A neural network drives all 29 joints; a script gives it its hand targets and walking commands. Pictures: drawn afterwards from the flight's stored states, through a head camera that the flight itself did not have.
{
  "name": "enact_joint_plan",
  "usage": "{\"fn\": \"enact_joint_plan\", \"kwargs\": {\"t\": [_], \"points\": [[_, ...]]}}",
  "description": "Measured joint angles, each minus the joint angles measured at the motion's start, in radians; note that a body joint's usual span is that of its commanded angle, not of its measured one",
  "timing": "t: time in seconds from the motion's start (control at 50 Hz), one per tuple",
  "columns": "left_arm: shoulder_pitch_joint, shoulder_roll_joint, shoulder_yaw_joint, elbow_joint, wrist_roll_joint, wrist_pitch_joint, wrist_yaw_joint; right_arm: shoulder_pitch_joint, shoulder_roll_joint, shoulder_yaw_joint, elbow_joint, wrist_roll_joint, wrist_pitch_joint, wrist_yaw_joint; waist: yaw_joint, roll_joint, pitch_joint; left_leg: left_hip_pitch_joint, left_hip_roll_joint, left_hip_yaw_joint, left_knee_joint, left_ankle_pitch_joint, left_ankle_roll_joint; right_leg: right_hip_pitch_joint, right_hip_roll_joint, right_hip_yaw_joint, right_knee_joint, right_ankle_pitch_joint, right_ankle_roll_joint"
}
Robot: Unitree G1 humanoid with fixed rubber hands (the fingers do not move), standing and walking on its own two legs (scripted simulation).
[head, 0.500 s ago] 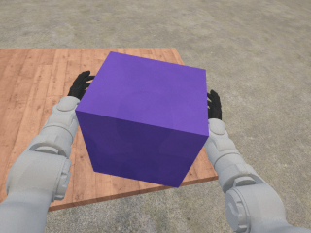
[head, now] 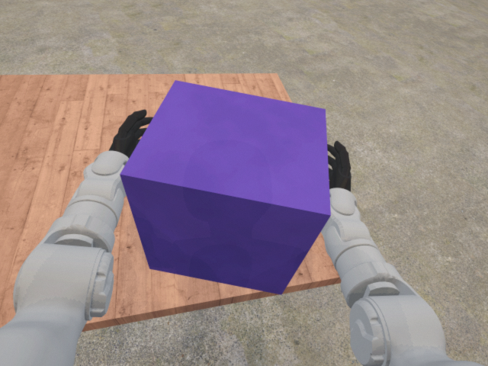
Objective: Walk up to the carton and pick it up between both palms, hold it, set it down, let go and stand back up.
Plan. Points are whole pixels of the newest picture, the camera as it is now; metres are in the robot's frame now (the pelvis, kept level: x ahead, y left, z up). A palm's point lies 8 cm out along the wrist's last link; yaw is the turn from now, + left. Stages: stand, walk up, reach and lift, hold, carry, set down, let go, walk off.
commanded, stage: reach and lift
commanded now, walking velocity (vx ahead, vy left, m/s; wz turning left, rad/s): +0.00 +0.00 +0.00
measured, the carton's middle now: (231, 194) +0.42 -0.02 +0.04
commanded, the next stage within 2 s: none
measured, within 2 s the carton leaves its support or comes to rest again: leaves its support in 1.22 s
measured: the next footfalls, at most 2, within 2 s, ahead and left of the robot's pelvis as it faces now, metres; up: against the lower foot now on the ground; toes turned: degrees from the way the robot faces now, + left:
none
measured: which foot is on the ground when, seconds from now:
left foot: down 0.00-1.00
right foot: down 0.00-1.00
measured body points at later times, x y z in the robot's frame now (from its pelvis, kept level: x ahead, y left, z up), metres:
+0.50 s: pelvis +0.02 +0.01 +0.01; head +0.05 +0.05 +0.46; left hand +0.48 +0.15 +0.10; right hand +0.38 -0.20 +0.09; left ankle +0.01 +0.10 -0.74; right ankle +0.01 -0.14 -0.74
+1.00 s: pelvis +0.03 +0.00 +0.01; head +0.06 +0.04 +0.46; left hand +0.47 +0.15 +0.10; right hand +0.38 -0.21 +0.09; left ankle +0.01 +0.10 -0.74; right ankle +0.01 -0.14 -0.74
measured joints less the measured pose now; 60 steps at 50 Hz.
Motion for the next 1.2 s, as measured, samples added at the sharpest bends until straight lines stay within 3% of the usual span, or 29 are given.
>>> {"fn": "enact_joint_plan", "kwargs": {"t": [0.12, 0.26, 0.44, 0.66, 0.84, 1.2], "points": [[0.009, -0.028, 0.1, -0.023, 0.106, -0.005, -0.03, 0.023, 0.029, -0.086, -0.018, -0.101, -0.046, 0.035, 0.013, -0.019, 0.034, 0.059, -0.004, 0.007, -0.034, 0.008, 0.001, 0.053, -0.005, 0.004, -0.026, 0.005, 0.001], [0.036, -0.067, 0.208, -0.088, 0.27, 0.008, -0.098, 0.061, 0.067, -0.185, -0.034, -0.232, -0.126, 0.066, 0.02, -0.035, 0.106, 0.176, -0.014, 0.01, -0.095, 0.02, 0.004, 0.171, -0.015, 0.001, -0.086, 0.016, 0.006], [0.082, -0.121, 0.287, -0.164, 0.371, 0.035, -0.125, 0.132, 0.089, -0.227, -0.095, -0.289, -0.167, 0.091, 0.046, -0.042, 0.16, 0.29, -0.019, 0.026, -0.131, 0.009, 0.009, 0.282, -0.022, 0.009, -0.127, 0.013, 0.012], [0.129, -0.149, 0.311, -0.281, 0.401, 0.097, -0.147, 0.166, 0.088, -0.2, -0.121, -0.271, -0.173, 0.085, 0.057, -0.054, 0.189, 0.34, -0.014, 0.032, -0.135, -0.005, 0.006, 0.334, -0.019, 0.005, -0.137, 0.005, 0.01], [0.179, -0.165, 0.284, -0.399, 0.381, 0.149, -0.144, 0.203, 0.072, -0.142, -0.183, -0.227, -0.156, 0.082, 0.07, -0.05, 0.198, 0.345, -0.01, 0.033, -0.146, 0.001, 0.002, 0.339, -0.017, -0.005, -0.148, 0.01, 0.004], [0.29, -0.204, 0.235, -0.567, 0.325, 0.264, -0.105, 0.289, 0.017, -0.024, -0.337, -0.146, -0.012, 0.09, 0.073, -0.025, 0.197, 0.395, -0.007, 0.034, -0.193, 0.025, -0.009, 0.37, -0.015, -0.013, -0.153, 0.01, -0.008]]}}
